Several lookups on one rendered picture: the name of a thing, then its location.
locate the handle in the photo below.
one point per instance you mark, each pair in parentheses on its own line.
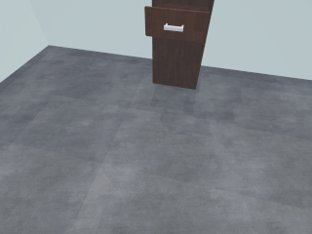
(173,28)

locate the cabinet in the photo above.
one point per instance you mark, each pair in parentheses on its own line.
(175,62)

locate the drawer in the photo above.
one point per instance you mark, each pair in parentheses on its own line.
(193,20)

